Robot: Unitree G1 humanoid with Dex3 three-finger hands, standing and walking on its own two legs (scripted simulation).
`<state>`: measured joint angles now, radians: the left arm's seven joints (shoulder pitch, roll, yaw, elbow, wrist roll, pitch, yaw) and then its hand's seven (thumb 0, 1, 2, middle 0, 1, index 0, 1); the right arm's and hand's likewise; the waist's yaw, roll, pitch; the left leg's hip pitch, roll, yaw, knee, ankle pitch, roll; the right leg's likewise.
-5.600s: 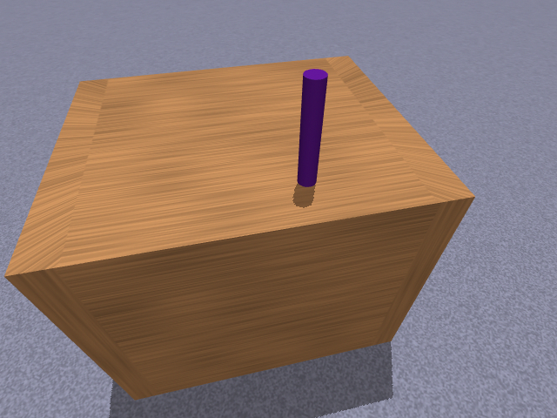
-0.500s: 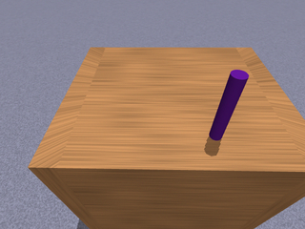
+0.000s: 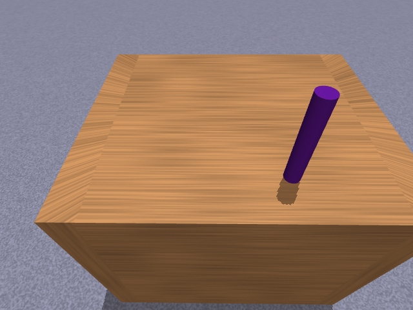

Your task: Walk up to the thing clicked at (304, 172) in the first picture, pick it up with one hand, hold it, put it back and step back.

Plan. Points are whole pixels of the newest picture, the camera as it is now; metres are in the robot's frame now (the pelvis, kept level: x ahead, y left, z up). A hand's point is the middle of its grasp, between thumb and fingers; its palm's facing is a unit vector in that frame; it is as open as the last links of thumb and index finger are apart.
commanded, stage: rise first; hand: right
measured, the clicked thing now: (306, 141) +0.45 -0.20 +0.09
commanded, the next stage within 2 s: go down in 1.78 s
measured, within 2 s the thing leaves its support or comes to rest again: neither
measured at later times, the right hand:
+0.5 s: hand (346, 293) +0.19 -0.24 -0.04, palm faces +0.29 +0.89 -0.35, open 16.6 cm
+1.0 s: hand (374, 281) +0.18 -0.24 +0.07, palm faces +0.33 +0.86 -0.38, open 17.6 cm
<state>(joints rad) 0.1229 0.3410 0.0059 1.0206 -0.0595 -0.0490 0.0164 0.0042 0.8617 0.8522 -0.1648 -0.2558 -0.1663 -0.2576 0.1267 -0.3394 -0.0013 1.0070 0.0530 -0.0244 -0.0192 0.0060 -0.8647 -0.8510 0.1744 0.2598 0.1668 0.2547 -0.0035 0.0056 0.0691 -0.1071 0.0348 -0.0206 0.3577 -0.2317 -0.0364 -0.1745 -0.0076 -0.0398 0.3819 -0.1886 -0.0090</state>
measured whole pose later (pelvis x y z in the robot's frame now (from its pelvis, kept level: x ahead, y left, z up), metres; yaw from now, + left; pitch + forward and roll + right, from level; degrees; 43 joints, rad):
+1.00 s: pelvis +0.01 +0.02 +0.00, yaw -2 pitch -3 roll +0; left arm 0.25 0.24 0.13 0.60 -0.03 -0.06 0.06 -0.01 -0.52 0.03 -0.06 -0.05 -0.06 -0.05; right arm 0.47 -0.30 -0.25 -0.12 0.05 -0.15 -0.03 -0.02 0.58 -0.03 0.05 0.06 0.05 0.05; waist -0.04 -0.04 0.03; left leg -0.08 0.02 0.02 0.41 -0.28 -0.01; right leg -0.15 -0.02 0.00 0.40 -0.21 0.02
